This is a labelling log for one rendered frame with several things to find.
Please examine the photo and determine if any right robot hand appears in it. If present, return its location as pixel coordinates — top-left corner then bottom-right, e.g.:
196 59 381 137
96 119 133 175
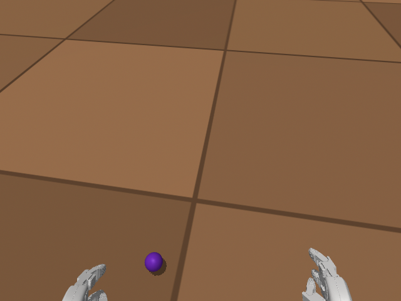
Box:
302 248 353 301

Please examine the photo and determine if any left robot hand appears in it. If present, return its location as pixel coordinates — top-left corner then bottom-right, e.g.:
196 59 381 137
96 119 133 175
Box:
62 264 108 301

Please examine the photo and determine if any ball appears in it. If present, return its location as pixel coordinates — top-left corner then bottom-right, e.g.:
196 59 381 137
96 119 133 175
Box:
145 252 163 272

